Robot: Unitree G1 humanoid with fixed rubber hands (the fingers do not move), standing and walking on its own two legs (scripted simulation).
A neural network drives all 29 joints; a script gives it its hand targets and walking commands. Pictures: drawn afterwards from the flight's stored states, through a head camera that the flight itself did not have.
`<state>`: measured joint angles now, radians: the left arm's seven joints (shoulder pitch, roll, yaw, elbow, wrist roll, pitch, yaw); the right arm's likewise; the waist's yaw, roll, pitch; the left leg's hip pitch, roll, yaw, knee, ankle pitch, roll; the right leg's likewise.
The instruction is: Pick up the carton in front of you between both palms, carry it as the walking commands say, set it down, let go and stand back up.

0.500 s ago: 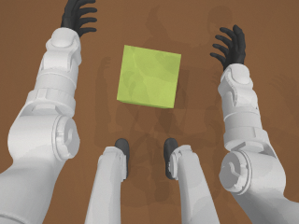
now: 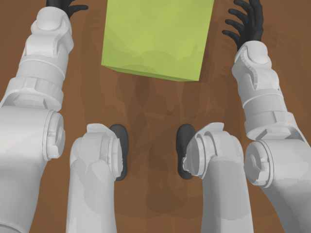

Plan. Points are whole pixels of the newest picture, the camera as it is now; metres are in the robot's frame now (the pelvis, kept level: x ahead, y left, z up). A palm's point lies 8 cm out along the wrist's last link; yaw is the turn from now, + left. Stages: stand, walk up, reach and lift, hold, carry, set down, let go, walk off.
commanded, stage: reach and lift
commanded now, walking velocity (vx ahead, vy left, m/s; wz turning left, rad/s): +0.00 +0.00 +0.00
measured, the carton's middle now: (155, 37) +0.52 +0.01 -0.30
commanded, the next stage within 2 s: none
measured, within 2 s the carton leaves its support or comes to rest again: leaves its support in 1.08 s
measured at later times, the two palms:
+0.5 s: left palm (77, 22) +0.54 +0.20 -0.24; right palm (233, 37) +0.52 -0.17 -0.22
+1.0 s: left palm (90, 15) +0.55 +0.16 -0.22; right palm (223, 31) +0.53 -0.14 -0.21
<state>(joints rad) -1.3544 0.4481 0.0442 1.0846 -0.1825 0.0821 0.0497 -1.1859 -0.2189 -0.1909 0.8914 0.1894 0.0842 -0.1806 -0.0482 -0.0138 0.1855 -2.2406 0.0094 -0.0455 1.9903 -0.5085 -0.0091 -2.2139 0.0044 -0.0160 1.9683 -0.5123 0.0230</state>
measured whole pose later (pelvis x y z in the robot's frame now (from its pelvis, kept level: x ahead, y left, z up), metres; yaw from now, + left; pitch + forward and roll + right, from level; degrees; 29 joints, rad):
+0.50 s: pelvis -0.01 +0.01 -0.05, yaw -1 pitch +36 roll -3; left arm -1.47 0.46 -0.08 1.21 -0.26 0.03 0.08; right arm -1.39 -0.28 -0.10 1.14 0.30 0.00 -0.17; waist -0.04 -0.06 0.36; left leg -2.29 0.02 -0.04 2.19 -0.54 0.01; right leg -2.27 0.02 0.00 2.16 -0.53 0.05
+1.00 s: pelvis -0.01 +0.01 -0.05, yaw -1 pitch +38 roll -3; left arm -1.57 0.36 0.04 1.26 -0.08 0.11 0.08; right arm -1.45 -0.19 -0.28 1.11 0.10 0.09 -0.15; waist -0.04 -0.04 0.32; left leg -2.32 0.02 -0.04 2.17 -0.51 0.01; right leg -2.29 0.04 0.01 2.14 -0.51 0.05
